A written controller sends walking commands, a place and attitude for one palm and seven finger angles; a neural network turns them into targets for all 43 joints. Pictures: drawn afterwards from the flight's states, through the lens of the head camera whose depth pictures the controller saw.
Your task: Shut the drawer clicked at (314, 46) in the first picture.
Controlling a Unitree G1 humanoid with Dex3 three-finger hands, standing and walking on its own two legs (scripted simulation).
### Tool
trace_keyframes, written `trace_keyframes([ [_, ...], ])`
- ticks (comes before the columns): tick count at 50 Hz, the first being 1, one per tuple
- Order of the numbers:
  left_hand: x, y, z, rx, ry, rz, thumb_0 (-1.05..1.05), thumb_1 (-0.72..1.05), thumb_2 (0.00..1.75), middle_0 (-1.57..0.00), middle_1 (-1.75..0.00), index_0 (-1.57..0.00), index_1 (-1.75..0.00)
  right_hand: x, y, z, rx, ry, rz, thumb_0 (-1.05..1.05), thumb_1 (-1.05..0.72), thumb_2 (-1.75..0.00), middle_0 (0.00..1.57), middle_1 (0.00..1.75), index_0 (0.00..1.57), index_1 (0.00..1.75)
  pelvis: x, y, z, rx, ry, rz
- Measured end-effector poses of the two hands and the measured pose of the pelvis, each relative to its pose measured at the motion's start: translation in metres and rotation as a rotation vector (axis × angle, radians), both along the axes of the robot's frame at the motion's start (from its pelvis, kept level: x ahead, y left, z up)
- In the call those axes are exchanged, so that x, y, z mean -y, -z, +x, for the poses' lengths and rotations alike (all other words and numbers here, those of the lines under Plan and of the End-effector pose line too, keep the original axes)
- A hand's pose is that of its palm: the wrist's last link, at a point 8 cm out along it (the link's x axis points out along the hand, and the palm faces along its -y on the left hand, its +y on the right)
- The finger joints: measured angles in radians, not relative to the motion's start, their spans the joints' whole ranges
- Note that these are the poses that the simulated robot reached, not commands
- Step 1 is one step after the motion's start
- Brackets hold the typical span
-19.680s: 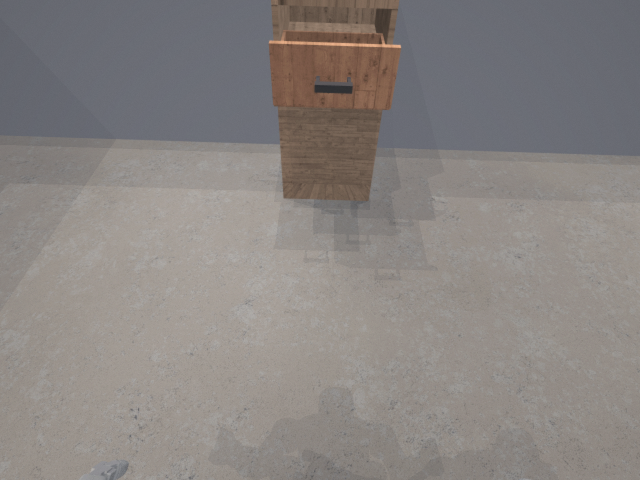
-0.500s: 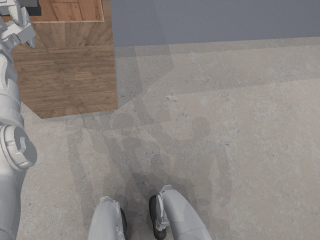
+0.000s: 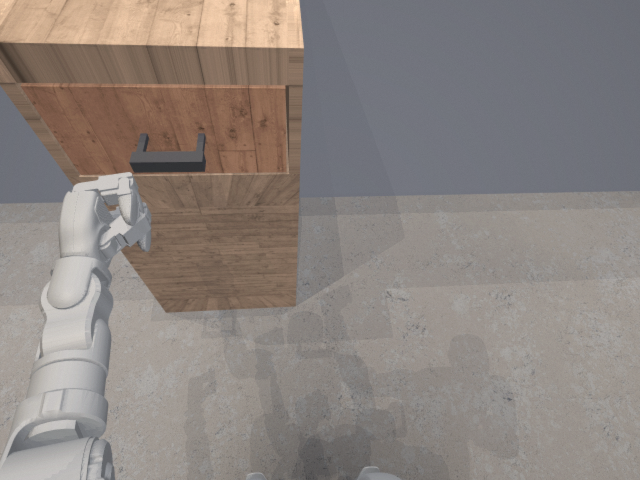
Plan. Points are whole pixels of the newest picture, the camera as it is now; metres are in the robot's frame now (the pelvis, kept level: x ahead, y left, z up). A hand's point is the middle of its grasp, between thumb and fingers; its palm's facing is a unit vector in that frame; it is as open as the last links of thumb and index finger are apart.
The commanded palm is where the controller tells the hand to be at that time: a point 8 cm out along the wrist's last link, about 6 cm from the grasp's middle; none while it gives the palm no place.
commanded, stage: draw the hand back to the body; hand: left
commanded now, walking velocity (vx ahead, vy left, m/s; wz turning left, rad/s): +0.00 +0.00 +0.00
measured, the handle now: (170, 151) +0.59 +0.22 +0.01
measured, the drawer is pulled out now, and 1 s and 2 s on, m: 0.00 0.00 0.00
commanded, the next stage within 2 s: step back with the hand held close in 1.04 s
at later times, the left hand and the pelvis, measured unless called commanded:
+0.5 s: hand (50, 331) +0.25 +0.22 +0.14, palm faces +0.32 -0.91 -0.27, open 3.3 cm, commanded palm +0.20 +0.26 +0.16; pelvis -0.02 -0.01 +0.04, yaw +3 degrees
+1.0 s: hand out of the picture +0.14 +0.22 +0.21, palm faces +0.45 -0.80 -0.41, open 3.3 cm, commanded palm +0.09 +0.26 +0.22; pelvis -0.02 -0.03 +0.05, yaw +3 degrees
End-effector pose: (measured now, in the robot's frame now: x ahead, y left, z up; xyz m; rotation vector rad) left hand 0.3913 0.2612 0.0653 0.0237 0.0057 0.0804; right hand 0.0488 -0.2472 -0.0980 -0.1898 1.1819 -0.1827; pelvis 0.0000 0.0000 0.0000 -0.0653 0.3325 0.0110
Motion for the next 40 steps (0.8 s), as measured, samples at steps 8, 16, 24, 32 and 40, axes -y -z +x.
trace_keyframes([
  [8,0.002,-0.025,-0.058,0.019,0.029,0.021,0.02,0.90,0.90,-1.40,-1.60,-1.40,-1.60,-0.001,-0.020,0.073,0.241,-0.087,-0.004,0.01,-0.90,-0.90,0.20,0.30,0.21,0.30,0.001,-0.010,-0.002,0.098,-0.022,0.014],
  [16,0.001,-0.061,-0.121,-0.018,-0.110,0.204,0.02,0.89,0.90,-1.40,-1.60,-1.40,-1.60,-0.015,-0.046,0.110,0.387,-0.129,0.018,0.01,-0.90,-0.90,0.20,0.30,0.20,0.30,0.005,-0.027,-0.010,0.220,-0.028,0.042],
  [24,-0.004,-0.089,-0.172,-0.002,-0.238,0.252,0.02,0.89,0.90,-1.40,-1.60,-1.40,-1.60,-0.027,-0.064,0.122,0.460,-0.185,0.040,0.01,-0.90,-0.90,0.20,0.30,0.21,0.30,0.012,-0.039,-0.017,0.324,-0.035,0.057],
  [32,0.001,-0.120,-0.216,0.067,-0.275,0.305,0.02,0.89,0.90,-1.40,-1.60,-1.40,-1.60,-0.026,-0.069,0.118,0.486,-0.212,0.056,0.01,-0.90,-0.90,0.20,0.30,0.21,0.30,0.018,-0.046,-0.019,0.385,-0.034,0.064],
  [40,0.005,-0.146,-0.261,0.110,-0.309,0.390,0.02,0.89,0.90,-1.40,-1.60,-1.40,-1.60,-0.015,-0.066,0.111,0.494,-0.210,0.059,0.01,-0.90,-0.90,0.20,0.30,0.21,0.30,0.024,-0.048,-0.020,0.407,-0.033,0.065],
])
